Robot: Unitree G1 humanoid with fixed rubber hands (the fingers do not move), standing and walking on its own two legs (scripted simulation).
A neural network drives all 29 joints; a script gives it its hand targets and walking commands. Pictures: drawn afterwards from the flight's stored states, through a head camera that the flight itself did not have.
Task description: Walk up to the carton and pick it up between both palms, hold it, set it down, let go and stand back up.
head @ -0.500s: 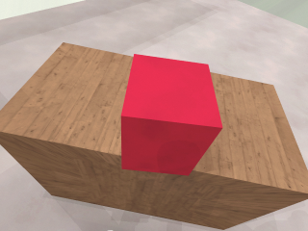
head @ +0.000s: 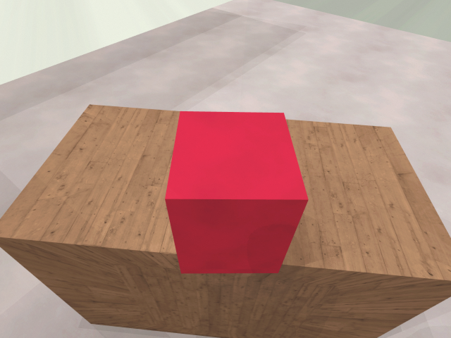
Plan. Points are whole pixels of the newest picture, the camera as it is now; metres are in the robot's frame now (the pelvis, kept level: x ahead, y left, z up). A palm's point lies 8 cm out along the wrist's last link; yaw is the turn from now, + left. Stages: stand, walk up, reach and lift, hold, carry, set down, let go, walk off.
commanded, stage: walk up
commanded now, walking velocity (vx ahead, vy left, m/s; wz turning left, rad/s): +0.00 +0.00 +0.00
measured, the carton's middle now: (231, 195) +0.38 -0.02 +0.05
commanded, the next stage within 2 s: none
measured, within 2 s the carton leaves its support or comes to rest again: neither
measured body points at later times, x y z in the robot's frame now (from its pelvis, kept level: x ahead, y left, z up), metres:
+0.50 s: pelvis +0.03 +0.00 +0.00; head +0.03 +0.00 +0.45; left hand -0.01 +0.19 -0.17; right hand +0.00 -0.20 -0.17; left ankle +0.05 +0.10 -0.74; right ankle -0.04 -0.09 -0.74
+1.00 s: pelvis -0.04 -0.11 +0.00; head -0.04 -0.15 +0.45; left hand -0.03 +0.11 -0.14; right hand +0.00 -0.35 -0.17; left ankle -0.06 +0.04 -0.67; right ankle -0.06 -0.22 -0.74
